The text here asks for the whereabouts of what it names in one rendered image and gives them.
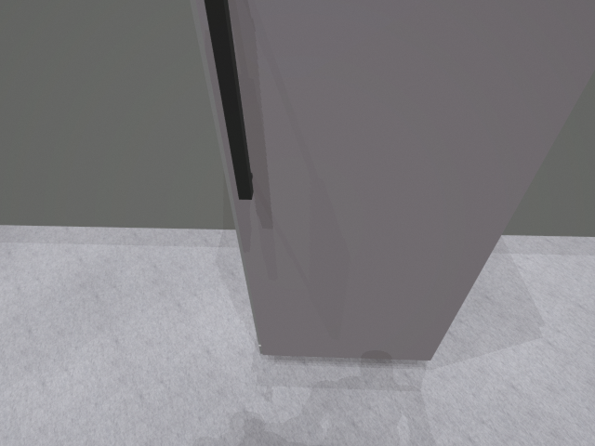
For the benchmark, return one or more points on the handle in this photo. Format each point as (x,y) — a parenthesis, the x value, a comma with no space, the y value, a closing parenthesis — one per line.
(219,22)

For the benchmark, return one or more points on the fridge door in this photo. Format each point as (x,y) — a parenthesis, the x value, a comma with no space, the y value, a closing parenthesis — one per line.
(390,143)

